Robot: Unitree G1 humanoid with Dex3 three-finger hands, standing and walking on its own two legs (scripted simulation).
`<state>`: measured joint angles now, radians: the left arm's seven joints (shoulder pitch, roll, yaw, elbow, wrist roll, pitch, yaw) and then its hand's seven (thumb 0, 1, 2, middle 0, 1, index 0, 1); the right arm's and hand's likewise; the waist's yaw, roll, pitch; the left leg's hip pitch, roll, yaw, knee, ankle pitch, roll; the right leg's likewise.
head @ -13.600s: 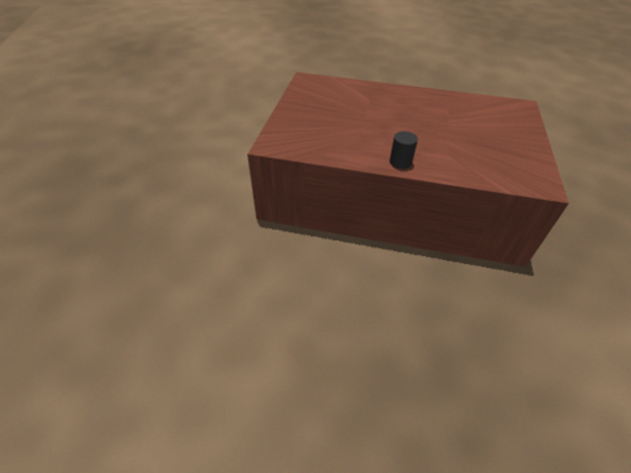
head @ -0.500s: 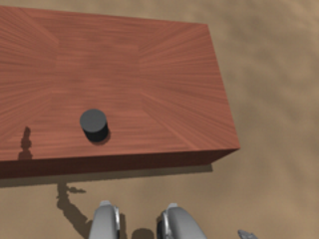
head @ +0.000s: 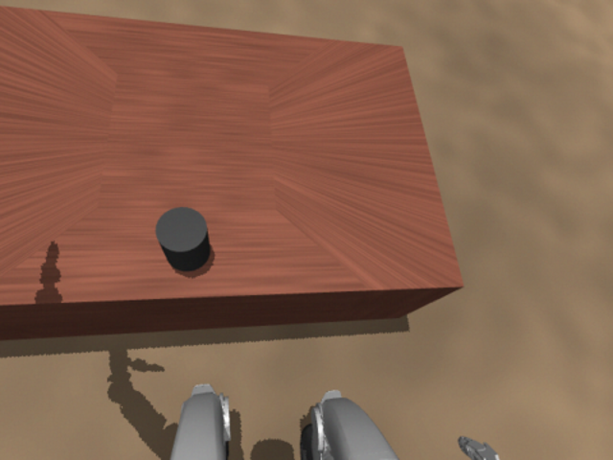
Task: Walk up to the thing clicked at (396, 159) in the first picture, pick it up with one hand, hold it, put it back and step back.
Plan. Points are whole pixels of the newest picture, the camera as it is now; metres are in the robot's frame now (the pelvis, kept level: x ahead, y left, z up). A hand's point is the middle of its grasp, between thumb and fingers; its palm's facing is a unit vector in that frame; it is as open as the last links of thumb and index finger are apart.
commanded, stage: go down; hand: left
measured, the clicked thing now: (185, 240) +0.49 +0.16 -0.25
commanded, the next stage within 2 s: approach in 1.44 s
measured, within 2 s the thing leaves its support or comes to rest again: neither
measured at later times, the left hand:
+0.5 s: hand out of the picture +0.45 +0.36 +0.07, palm faces +0.13 -0.99 +0.00, open 17.0 cm
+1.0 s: hand out of the picture +0.44 +0.36 +0.07, palm faces +0.13 -0.99 +0.00, open 17.1 cm
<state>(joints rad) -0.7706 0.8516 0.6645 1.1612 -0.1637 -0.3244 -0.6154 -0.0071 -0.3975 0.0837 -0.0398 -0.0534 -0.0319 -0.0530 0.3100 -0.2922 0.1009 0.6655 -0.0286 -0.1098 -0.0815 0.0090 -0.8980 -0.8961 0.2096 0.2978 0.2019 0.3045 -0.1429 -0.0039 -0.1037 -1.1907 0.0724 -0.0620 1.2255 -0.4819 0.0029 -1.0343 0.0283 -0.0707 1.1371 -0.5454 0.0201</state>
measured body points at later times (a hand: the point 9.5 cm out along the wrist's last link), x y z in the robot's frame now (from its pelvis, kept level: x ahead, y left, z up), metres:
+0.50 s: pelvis +0.00 +0.00 +0.00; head +0.16 +0.05 +0.42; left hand +0.44 +0.41 +0.07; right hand +0.06 -0.27 -0.09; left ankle +0.04 +0.11 -0.63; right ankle -0.01 -0.14 -0.63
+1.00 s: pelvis +0.00 +0.00 +0.00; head +0.16 +0.05 +0.42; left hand +0.43 +0.41 +0.07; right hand +0.06 -0.27 -0.09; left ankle +0.04 +0.11 -0.63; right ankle -0.01 -0.14 -0.63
